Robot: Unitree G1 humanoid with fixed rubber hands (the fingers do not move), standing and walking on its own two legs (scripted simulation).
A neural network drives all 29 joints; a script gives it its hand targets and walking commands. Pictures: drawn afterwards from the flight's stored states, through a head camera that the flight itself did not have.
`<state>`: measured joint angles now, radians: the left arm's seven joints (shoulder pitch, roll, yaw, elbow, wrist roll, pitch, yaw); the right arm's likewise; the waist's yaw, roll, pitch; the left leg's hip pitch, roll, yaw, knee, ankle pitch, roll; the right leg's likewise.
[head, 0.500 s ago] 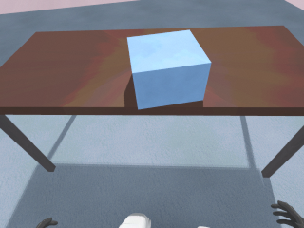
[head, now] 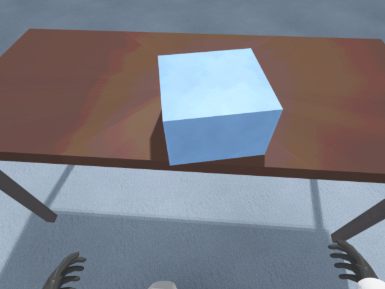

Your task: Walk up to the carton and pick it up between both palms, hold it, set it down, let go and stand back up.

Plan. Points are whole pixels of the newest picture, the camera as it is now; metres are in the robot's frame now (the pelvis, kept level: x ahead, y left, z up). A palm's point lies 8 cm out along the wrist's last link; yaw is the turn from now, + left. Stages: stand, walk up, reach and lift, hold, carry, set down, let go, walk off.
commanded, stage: walk up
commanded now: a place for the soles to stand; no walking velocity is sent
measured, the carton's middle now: (211, 105) +0.55 -0.02 +0.03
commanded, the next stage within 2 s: none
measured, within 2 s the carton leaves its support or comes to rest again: neither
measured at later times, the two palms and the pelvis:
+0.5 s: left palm out of the picture +0.10 +0.31 -0.09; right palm (364, 284) +0.15 -0.31 -0.07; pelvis +0.01 -0.01 +0.02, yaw +1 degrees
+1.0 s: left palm out of the picture +0.09 +0.38 -0.10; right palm (343, 277) +0.16 -0.28 -0.07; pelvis +0.06 +0.04 +0.01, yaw +1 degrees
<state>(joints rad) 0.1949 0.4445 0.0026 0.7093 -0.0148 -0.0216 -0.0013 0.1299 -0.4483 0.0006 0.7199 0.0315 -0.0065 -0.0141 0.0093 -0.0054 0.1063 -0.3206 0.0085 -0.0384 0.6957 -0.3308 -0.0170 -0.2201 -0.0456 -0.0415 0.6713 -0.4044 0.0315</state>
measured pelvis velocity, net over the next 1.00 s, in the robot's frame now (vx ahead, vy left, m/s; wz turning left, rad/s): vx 0.06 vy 0.04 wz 0.01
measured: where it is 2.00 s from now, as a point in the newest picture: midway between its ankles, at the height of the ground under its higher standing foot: outside the picture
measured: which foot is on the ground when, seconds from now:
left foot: down 0.00-0.70, up 0.72-0.82, down 0.84-1.00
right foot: down 0.00-0.86, up 0.88-1.00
